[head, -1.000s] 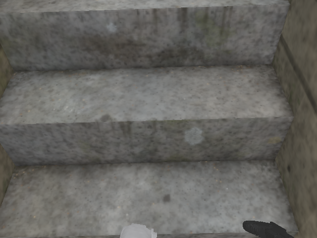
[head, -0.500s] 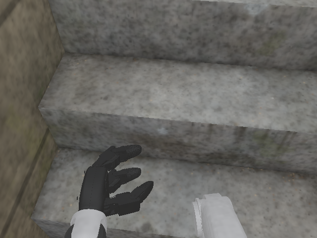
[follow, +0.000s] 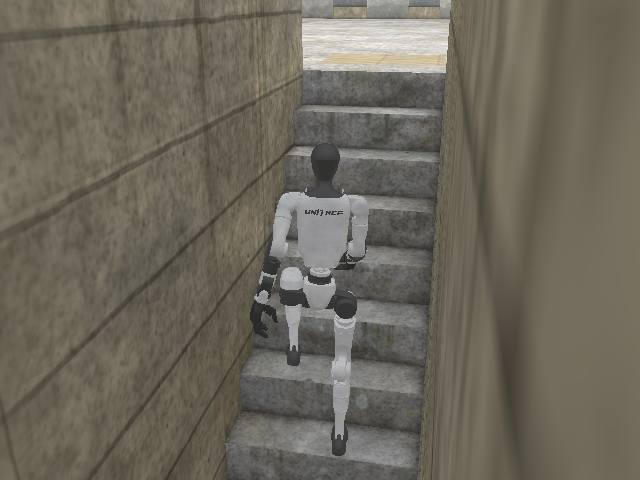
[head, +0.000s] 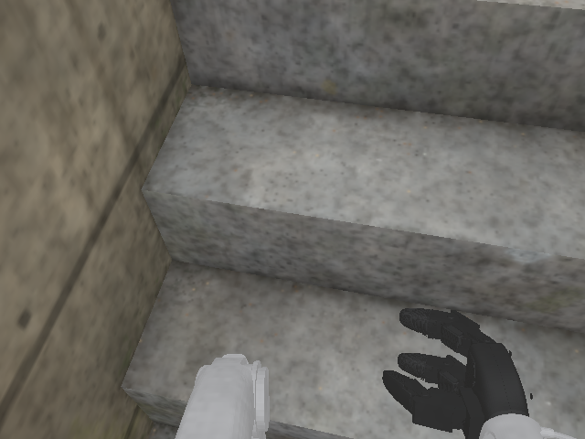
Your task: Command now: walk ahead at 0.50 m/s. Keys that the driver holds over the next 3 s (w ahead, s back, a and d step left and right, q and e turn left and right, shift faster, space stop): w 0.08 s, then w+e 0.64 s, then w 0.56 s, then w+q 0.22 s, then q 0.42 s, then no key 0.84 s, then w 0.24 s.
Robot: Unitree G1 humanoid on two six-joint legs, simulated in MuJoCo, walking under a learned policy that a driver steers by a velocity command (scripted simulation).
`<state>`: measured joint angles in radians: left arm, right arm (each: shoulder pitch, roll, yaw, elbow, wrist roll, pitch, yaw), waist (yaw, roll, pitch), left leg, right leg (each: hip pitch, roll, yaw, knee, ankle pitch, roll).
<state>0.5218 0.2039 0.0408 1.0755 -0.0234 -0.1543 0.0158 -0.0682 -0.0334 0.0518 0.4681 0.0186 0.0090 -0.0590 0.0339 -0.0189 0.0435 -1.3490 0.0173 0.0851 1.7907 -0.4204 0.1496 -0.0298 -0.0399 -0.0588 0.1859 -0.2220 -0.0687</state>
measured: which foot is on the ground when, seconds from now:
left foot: up 0.00-0.04, down 0.06-0.56, up 0.58-0.94, down 0.96-1.00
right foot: down 0.00-0.08, up 0.10-0.52, down 0.54-0.96, up 0.98-1.00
